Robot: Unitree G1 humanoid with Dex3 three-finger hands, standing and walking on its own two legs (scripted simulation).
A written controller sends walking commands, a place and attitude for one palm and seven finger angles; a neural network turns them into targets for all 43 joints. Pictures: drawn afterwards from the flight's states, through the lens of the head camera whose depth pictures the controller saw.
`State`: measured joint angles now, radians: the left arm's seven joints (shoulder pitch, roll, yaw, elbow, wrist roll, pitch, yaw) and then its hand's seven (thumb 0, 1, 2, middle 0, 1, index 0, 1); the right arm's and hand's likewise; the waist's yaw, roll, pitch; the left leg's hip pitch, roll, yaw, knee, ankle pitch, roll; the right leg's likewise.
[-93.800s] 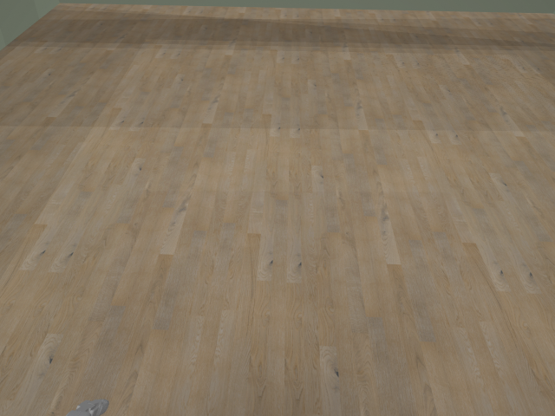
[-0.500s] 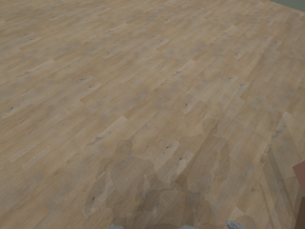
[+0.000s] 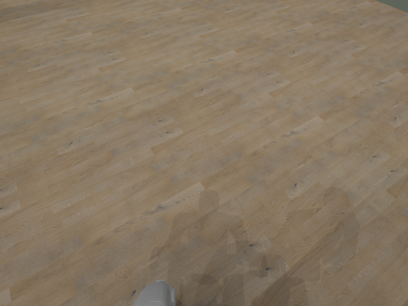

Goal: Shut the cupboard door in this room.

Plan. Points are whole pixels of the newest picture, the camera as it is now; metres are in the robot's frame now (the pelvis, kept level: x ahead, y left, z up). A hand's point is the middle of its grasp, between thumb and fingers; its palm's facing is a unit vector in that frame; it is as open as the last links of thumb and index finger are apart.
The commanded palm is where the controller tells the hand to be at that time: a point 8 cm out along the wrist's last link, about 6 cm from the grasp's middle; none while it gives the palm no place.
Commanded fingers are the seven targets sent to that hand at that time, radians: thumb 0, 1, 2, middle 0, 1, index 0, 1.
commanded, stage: walk to a spot facing it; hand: left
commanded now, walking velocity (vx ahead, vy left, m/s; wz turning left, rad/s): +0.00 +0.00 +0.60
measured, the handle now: out of the picture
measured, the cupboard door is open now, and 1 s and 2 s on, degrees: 36 36 36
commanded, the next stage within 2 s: turn to face it in 0.06 s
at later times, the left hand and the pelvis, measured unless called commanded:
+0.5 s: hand out of the picture +0.13 +0.19 -0.18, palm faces +0.07 -0.97 -0.23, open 7.4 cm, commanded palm none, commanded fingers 0.00 0.90 0.90 -0.20 -0.30 -0.20 -0.30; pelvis +0.11 +0.00 -0.01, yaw +0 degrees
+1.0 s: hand (145, 224) +0.32 +0.16 -0.16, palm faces -0.28 -0.91 -0.31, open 7.4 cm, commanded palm none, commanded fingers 0.00 0.90 0.90 -0.20 -0.30 -0.20 -0.30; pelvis +0.13 -0.01 -0.02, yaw -17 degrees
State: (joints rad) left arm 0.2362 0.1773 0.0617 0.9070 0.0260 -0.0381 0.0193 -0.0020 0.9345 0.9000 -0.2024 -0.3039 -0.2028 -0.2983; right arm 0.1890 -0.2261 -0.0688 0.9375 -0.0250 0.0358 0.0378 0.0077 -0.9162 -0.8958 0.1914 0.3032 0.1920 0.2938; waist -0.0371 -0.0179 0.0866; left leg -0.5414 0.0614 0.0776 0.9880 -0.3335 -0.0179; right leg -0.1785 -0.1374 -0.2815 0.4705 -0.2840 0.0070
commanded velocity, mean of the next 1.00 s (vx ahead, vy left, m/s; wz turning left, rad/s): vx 0.00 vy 0.00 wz -0.44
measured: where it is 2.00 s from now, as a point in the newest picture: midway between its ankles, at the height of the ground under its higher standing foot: outside the picture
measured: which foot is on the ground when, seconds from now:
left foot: up 0.00-0.12, down 0.14-0.94, up 0.96-1.00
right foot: down 0.00-0.12, up 0.14-0.42, down 0.44-0.66, up 0.68-0.92, down 0.94-1.00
